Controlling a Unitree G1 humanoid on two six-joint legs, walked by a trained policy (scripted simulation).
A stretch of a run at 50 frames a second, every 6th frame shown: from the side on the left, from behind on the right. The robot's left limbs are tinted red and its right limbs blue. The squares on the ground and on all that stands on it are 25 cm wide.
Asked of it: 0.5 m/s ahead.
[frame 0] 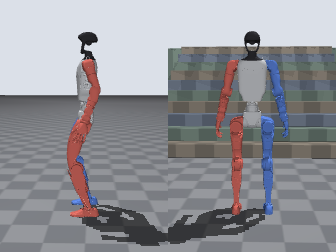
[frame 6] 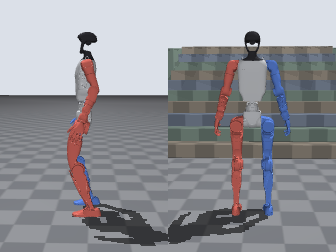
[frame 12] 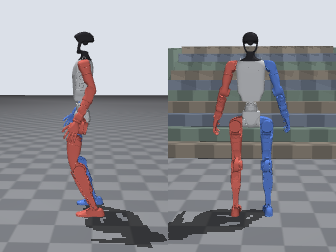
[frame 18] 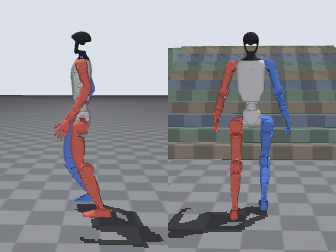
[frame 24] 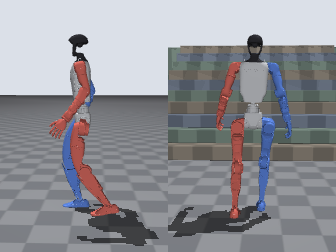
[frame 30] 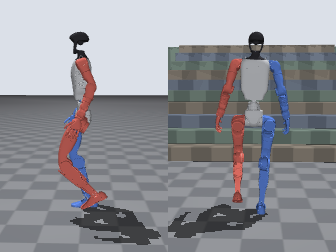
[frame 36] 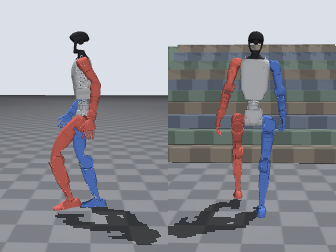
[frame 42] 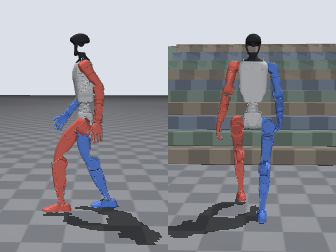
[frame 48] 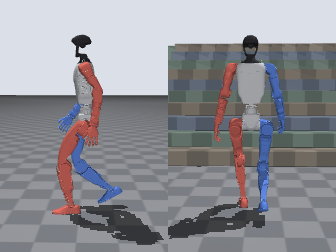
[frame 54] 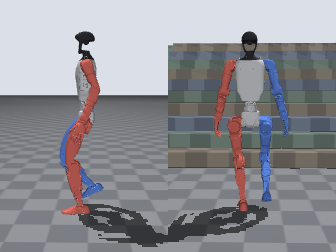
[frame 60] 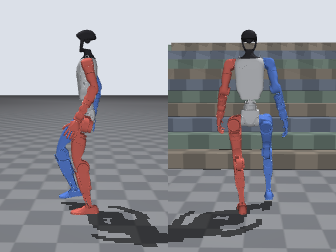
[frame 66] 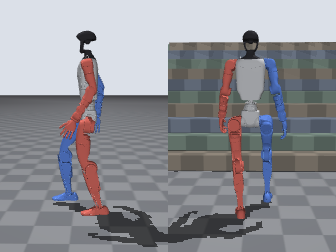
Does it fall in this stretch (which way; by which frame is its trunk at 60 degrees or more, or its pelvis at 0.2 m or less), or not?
no
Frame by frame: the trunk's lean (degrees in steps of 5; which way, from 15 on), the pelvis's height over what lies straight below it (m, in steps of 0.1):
0: 0, 0.8
6: 5, 0.8
12: 5, 0.8
18: 0, 0.8
24: 5, 0.8
30: 5, 0.8
36: 5, 0.8
42: 5, 0.8
48: 5, 0.7
54: 0, 0.8
60: 0, 0.8
66: 0, 0.8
